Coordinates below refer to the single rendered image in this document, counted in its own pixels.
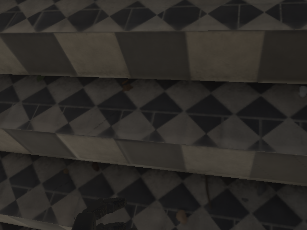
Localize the robot left hand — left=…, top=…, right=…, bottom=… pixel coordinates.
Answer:
left=71, top=197, right=137, bottom=230

